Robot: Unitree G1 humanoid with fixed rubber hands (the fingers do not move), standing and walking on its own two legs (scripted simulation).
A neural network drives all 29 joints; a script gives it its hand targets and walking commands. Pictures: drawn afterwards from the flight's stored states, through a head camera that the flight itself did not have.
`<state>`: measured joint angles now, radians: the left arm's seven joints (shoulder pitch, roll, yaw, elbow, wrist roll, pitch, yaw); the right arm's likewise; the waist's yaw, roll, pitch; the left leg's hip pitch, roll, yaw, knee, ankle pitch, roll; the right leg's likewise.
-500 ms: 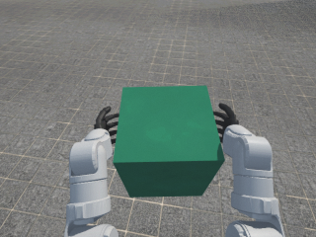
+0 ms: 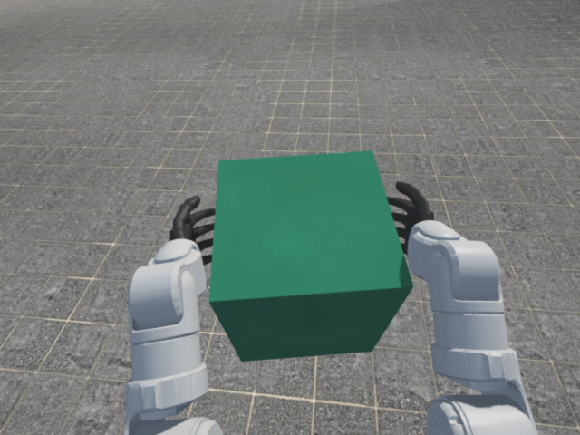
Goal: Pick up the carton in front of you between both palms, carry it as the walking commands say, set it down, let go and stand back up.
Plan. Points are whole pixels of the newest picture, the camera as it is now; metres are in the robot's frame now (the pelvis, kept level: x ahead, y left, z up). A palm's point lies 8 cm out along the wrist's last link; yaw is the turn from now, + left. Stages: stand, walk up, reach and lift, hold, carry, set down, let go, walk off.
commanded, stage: carry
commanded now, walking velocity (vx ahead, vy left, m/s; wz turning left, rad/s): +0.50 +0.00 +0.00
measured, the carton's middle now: (301, 264) +0.35 -0.01 +0.06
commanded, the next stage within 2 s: none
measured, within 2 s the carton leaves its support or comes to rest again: neither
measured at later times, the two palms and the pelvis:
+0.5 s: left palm (206, 151) +0.66 +0.16 +0.07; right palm (350, 145) +0.63 -0.14 +0.07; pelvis +0.33 +0.03 +0.00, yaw -3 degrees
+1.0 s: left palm (233, 88) +0.89 +0.11 +0.09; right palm (352, 80) +0.89 -0.19 +0.08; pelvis +0.65 -0.05 +0.00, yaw +1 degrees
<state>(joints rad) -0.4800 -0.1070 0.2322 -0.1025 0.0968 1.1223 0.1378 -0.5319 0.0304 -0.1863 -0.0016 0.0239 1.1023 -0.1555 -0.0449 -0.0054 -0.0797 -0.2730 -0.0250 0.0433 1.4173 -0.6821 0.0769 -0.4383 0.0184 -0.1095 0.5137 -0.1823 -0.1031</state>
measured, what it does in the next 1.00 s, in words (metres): walks ahead: left foot, then right foot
